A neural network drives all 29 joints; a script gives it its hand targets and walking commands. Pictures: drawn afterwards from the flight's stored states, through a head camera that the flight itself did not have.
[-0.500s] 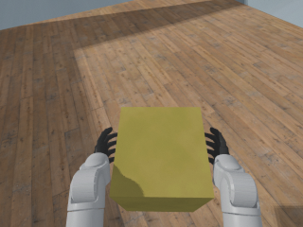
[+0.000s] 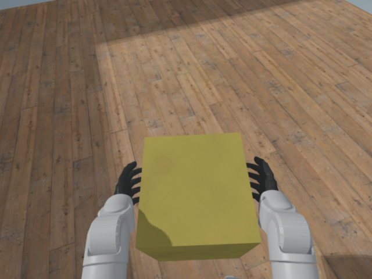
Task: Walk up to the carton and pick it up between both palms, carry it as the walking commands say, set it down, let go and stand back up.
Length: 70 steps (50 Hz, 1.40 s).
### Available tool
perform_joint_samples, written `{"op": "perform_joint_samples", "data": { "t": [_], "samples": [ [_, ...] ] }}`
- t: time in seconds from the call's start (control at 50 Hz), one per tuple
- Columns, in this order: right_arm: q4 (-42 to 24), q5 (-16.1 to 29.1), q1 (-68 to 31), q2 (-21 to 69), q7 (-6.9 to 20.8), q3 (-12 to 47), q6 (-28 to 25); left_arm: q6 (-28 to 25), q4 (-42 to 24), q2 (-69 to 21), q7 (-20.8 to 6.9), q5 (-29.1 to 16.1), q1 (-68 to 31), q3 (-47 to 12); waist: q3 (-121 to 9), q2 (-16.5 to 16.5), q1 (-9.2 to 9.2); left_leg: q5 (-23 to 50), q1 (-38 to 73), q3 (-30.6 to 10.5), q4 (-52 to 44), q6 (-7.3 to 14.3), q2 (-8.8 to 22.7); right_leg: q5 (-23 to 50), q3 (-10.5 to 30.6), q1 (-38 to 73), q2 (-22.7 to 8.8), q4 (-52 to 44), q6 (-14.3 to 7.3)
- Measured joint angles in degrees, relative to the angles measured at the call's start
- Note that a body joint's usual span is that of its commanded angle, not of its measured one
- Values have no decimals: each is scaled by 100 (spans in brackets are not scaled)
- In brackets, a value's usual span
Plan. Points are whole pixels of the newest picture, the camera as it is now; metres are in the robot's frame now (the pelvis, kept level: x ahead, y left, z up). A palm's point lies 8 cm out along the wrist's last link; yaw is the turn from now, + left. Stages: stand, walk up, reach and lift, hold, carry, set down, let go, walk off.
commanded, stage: carry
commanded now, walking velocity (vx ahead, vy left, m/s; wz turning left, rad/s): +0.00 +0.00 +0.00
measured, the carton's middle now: (195, 203) +0.29 +0.00 -0.04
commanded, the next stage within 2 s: none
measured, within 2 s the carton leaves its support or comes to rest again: neither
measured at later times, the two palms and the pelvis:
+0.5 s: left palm (132, 150) +0.38 +0.14 +0.05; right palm (262, 145) +0.38 -0.15 +0.05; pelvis +0.12 +0.00 +0.01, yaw -2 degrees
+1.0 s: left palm (140, 139) +0.40 +0.11 +0.07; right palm (274, 146) +0.37 -0.17 +0.06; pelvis +0.12 -0.01 +0.01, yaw -3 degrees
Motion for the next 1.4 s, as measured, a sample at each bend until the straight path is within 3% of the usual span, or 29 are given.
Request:
{"op": "perform_joint_samples", "data": {
  "t": [0.06, 0.12, 0.16, 0.22, 0.28, 0.34, 0.4, 0.44, 0.48, 0.52, 0.58, 0.62, 0.7, 0.8, 0.9, 1.06, 1.16, 1.3, 1.4],
  "samples": [
    [-23, -14, 13, 1, 75, -25, -66, -19, -95, 7, 28, 67, 39, -84, -81, -216, -80, 137, -268, 15, -805, -60, -46, 29, -66, 117, -5, -322, -49],
    [-133, 100, 24, 4, 60, 45, -107, 81, -470, 21, 143, -37, 162, -90, -45, -424, -60, 1640, -38, 201, -1719, -115, -14, -56, 12, 318, 59, -362, -60],
    [-235, 128, 128, -3, 78, 136, -123, 156, -733, 33, 181, -51, 329, -138, -187, -530, -65, 1457, 175, 320, -1840, -122, -32, -130, 75, 428, 39, -370, -31],
    [-253, 74, 266, -12, 143, 118, -10, 390, -738, 32, 191, -1, 332, -216, -519, -310, -104, 1282, 246, 345, -1691, -97, 111, -79, -64, 815, 126, -883, -85],
    [-328, 130, 246, -15, 73, 86, 215, 767, -779, 17, 215, -14, 92, -159, -738, -186, -84, 1624, 31, 492, -1104, -146, 188, 41, -16, 949, 130, -977, -98],
    [-41, -21, 124, -10, 145, -100, 209, 702, -248, -20, 46, 240, -205, -145, -953, -248, -133, 1008, -251, 486, -739, -146, -2, -274, 52, 1186, -47, -996, -97],
    [184, -140, 28, -2, 161, -196, 288, 514, 215, -26, -50, 329, -251, -123, -982, -103, -101, 708, -571, 428, -822, -93, 33, -430, -24, 1457, -10, -1001, -12],
    [523, -227, -103, 8, 145, -168, 296, 379, 511, -21, -110, 396, -196, -19, -886, -18, -34, 1250, -605, 411, -1280, -48, 64, -493, 18, 1657, 85, -984, -4],
    [1063, -343, -215, 29, 165, -153, 230, 237, 928, -6, -151, 426, -127, 135, -878, -29, 7, 2379, -490, 469, -1619, 10, 111, -640, 73, 1799, 145, -851, 17],
    [990, -224, 22, 0, 58, 56, 310, 337, 729, 46, -39, 217, 209, 69, -910, -205, 25, 2110, -400, 512, -1498, 67, 60, -769, 94, 1912, 84, -814, 17],
    [26, 148, 339, -10, -90, 193, 686, 842, -402, 38, 275, -219, 568, -92, -731, -369, 85, 1814, -350, 510, -1507, 82, 48, -751, 80, 2017, 68, -976, 49],
    [-298, 205, 176, -9, -56, 153, 859, 1143, -863, 30, 345, -229, 406, -92, -601, -434, 119, 1901, -375, 569, -1597, 40, 74, -680, 120, 1969, 72, -1061, 71],
    [541, -174, -548, 77, 209, -233, 639, 1069, -88, -15, 147, 178, -389, 208, -658, -385, 76, 1997, -506, 682, -1738, 129, 89, -583, 161, 1762, 50, -1115, 104],
    [-128, 3, -226, 30, 129, -134, 676, 1174, -608, -43, 264, 12, -297, 48, -606, -113, 5, 2015, -494, 785, -1806, 149, 105, -534, 224, 1724, 32, -1152, 130],
    [498, -228, -146, 19, 146, -126, 560, 919, 287, -44, -3, 298, -354, 131, -789, 8, -114, 2063, -393, 776, -1879, 120, 98, -525, 179, 1806, 19, -1169, 111],
    [344, -88, -84, 10, 21, -62, 664, 815, 134, -2, 23, 205, -69, 19, -693, -173, -154, 2157, -281, 689, -1893, 30, 155, -509, 68, 1908, 80, -1106, 5],
    [875, -256, -283, 37, 169, -173, 452, 697, 494, -18, 11, 314, -201, 143, -850, -257, -81, 2243, -272, 694, -1987, -11, 199, -444, 63, 1890, 120, -1164, -38],
    [523, -93, -183, 21, 60, -124, 643, 928, 183, -14, 118, 152, -178, 100, -800, -165, -65, 2274, -294, 683, -2009, -25, 244, -369, 41, 1898, 159, -1258, -44],
    [1069, -329, -366, 47, 158, -223, 388, 664, 799, -55, -15, 335, -442, 324, -818, -158, -71, 2274, -358, 710, -1991, -12, 263, -351, 54, 1824, 161, -1243, -30]
  ]
}}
